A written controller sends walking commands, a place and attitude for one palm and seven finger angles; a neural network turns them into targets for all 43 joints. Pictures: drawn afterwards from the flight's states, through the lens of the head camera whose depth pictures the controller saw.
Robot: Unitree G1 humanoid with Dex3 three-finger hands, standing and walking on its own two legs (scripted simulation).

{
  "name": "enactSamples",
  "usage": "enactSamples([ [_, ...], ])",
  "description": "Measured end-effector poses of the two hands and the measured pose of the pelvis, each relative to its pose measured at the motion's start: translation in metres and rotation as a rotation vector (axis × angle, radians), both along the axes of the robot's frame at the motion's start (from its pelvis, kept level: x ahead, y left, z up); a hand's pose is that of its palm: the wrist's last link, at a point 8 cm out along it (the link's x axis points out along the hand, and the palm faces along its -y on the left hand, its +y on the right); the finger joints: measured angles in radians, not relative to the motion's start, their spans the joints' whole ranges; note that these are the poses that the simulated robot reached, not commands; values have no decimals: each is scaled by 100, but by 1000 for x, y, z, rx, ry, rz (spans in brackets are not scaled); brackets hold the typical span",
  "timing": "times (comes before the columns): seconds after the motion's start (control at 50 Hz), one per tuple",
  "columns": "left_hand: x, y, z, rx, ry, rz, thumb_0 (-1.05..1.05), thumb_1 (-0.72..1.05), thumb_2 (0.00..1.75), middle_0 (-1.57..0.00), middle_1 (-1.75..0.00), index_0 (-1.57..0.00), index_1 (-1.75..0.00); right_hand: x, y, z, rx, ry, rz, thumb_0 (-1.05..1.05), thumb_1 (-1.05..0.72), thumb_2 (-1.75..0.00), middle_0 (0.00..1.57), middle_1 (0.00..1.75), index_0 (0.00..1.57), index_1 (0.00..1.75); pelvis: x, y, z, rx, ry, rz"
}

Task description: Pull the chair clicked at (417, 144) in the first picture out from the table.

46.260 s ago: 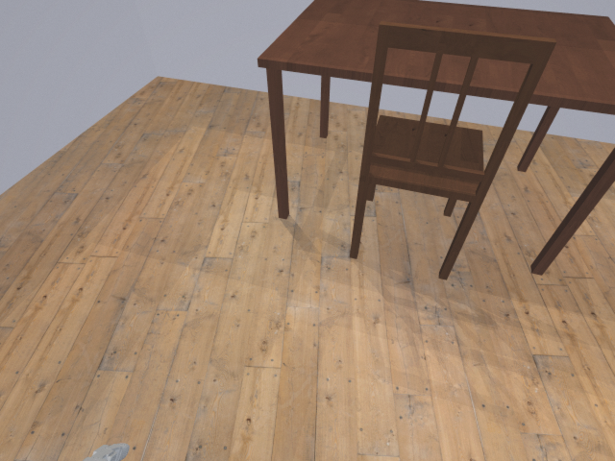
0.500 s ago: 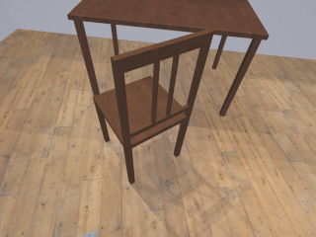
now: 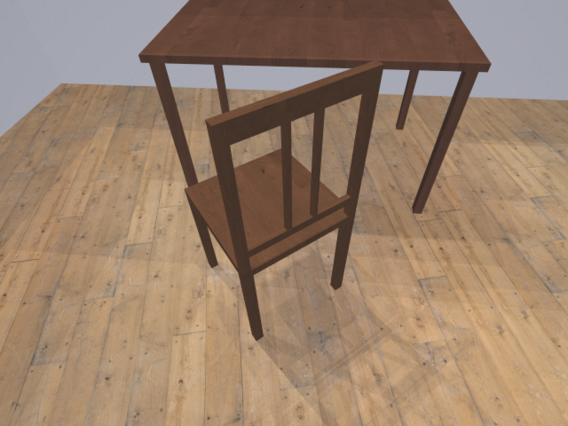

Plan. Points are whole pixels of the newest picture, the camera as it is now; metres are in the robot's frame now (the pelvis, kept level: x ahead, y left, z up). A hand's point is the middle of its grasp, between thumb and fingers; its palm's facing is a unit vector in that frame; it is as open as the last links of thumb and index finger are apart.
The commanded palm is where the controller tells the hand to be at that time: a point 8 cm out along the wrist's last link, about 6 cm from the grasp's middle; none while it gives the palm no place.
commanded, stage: let the arm hang, fingers relaxed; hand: left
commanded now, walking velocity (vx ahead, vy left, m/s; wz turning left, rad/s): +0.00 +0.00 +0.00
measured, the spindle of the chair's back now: (287, 181) +0.65 +0.04 -0.07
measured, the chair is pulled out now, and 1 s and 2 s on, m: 0.48 0.48 0.48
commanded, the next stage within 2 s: look to check the result in 0.30 s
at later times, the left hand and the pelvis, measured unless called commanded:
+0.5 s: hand out of the picture -0.01 +0.16 -0.17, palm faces +0.04 -0.98 -0.18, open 7.4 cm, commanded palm none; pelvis +0.01 +0.00 +0.00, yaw +0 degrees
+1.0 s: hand out of the picture +0.00 +0.16 -0.17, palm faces +0.04 -0.98 -0.17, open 7.4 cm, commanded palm none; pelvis +0.02 +0.00 +0.00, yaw +0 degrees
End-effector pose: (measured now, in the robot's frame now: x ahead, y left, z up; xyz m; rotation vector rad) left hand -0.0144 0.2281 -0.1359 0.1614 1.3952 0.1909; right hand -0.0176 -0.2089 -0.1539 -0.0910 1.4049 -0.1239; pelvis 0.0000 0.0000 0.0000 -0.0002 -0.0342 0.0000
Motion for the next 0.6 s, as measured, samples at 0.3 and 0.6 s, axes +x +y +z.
enactSamples([
  [0.3,-5,-26,-10,-74,26,9,1,92,90,-21,-30,-20,-30,-4,1,4,-21,16,-24,0,-91,-90,20,30,20,29,3,-1,0,0,5,-5],
  [0.6,7,-16,-7,-43,14,8,0,91,90,-20,-30,-20,-30,-1,7,2,-7,31,-35,0,-91,-90,20,30,20,29,11,1,0,1,6,-5],
])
